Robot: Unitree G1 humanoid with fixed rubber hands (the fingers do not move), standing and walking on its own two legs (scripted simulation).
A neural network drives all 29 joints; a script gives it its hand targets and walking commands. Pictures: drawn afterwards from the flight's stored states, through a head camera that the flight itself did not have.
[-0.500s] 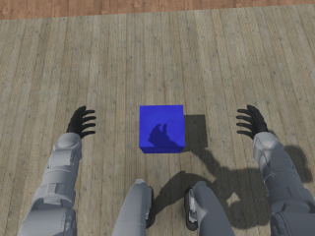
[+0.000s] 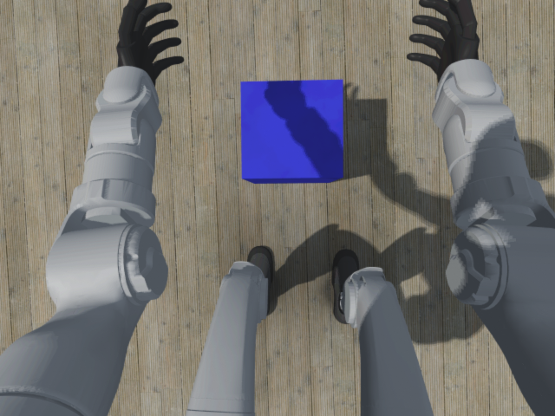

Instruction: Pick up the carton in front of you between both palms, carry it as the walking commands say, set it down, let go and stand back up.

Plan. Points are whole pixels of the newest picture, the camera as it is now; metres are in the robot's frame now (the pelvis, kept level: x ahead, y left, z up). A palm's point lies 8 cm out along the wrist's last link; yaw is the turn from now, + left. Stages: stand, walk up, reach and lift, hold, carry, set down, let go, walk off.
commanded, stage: reach and lift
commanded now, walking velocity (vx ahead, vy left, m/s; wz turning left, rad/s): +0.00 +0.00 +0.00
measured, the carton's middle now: (291, 140) +0.50 +0.04 -0.51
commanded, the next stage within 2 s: none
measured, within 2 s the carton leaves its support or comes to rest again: leaves its support in 1.68 s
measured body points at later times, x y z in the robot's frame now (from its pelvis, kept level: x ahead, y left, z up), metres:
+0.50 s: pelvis -0.02 -0.01 -0.19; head +0.33 +0.00 +0.08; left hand +0.50 +0.23 -0.35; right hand +0.52 -0.16 -0.35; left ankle +0.08 +0.11 -0.60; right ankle +0.08 -0.13 -0.60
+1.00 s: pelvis -0.03 +0.00 -0.27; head +0.34 +0.01 -0.03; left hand +0.51 +0.21 -0.46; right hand +0.53 -0.15 -0.46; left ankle +0.08 +0.11 -0.60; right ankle +0.08 -0.13 -0.60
